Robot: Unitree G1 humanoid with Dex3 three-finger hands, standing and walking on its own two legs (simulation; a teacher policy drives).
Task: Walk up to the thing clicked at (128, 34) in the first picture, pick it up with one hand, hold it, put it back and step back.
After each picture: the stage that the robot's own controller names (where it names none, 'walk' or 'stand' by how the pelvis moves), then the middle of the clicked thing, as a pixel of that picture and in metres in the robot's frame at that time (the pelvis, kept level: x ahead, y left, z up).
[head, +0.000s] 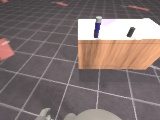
stand; (130, 32) +1.09 -0.52 -0.04
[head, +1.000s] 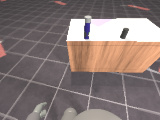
walk; (124, 33) +0.99 -0.38 -0.01
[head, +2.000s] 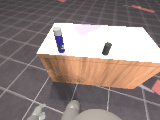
walk; (106, 49) +0.68 -0.10 -0.03
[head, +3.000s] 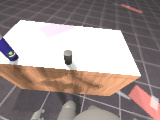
walk; (68, 57) +0.47 +0.20 -0.01
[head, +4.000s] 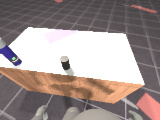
stand; (65, 63) +0.44 +0.21 -0.01
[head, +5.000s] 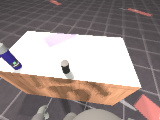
stand; (65, 67) +0.43 +0.21 -0.04
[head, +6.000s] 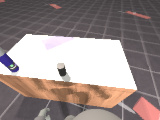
stand; (61, 69) +0.42 +0.24 -0.05
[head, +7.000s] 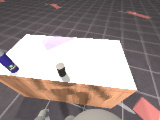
stand; (61, 70) +0.41 +0.24 -0.05
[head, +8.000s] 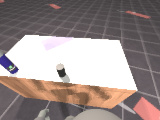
stand; (61, 70) +0.41 +0.24 -0.05
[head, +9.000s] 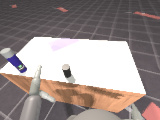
rise first; (66, 71) +0.40 +0.23 -0.04
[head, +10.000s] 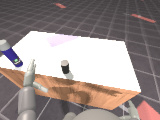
go down; (65, 67) +0.43 +0.22 -0.03
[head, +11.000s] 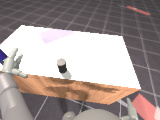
go down; (62, 66) +0.42 +0.21 -0.02
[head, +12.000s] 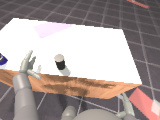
close in; (60, 62) +0.42 +0.21 +0.00
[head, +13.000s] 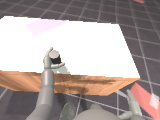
close; (56, 59) +0.43 +0.22 +0.03
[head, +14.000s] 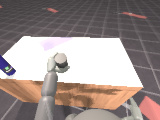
lift; (62, 63) +0.35 +0.17 +0.15
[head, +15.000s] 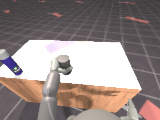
hold; (65, 65) +0.33 +0.16 +0.15
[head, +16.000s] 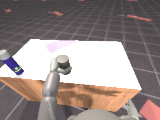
hold; (64, 65) +0.33 +0.17 +0.15
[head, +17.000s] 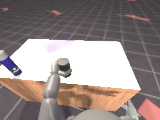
hold; (65, 68) +0.33 +0.16 +0.13
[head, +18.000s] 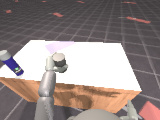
crouch; (60, 63) +0.33 +0.19 +0.17
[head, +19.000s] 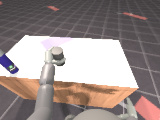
crouch; (58, 57) +0.39 +0.21 +0.15
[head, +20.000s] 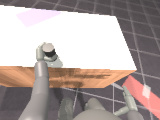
lower; (50, 53) +0.46 +0.23 +0.04
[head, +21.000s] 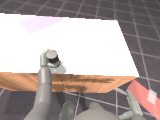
lower; (53, 59) +0.42 +0.22 +0.03
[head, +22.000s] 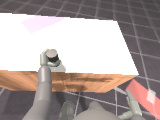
lower; (53, 58) +0.43 +0.22 +0.03
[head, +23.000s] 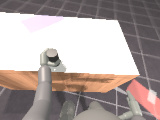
lower; (53, 58) +0.43 +0.22 +0.03
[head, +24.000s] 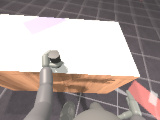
draw back; (55, 59) +0.42 +0.21 +0.03
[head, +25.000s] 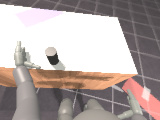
rise; (52, 56) +0.43 +0.22 +0.04
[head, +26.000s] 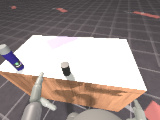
sink last; (65, 69) +0.41 +0.22 +0.00
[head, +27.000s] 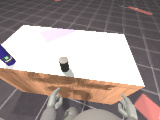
stand; (64, 64) +0.41 +0.20 +0.01
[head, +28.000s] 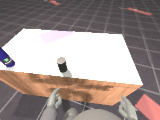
stand; (62, 65) +0.42 +0.22 +0.01
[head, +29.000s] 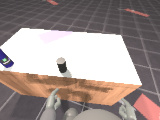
stand; (62, 65) +0.42 +0.21 +0.02
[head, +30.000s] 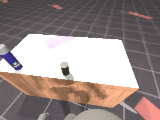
stand; (65, 68) +0.42 +0.21 -0.04
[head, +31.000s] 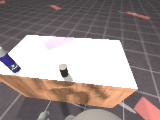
stand; (63, 70) +0.41 +0.22 -0.05
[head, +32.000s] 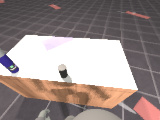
stand; (63, 71) +0.40 +0.22 -0.05
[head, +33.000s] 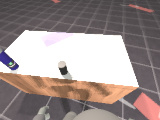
walk; (62, 68) +0.41 +0.22 -0.04
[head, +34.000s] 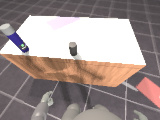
walk; (73, 49) +0.55 +0.16 -0.02
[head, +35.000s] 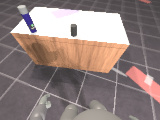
walk; (73, 30) +0.84 +0.18 -0.02
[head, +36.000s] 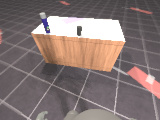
stand; (79, 30) +1.05 +0.19 -0.03
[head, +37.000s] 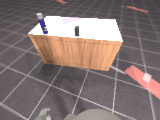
stand; (77, 31) +1.04 +0.19 -0.05
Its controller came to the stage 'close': yes
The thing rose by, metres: 0.21
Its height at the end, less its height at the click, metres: +0.00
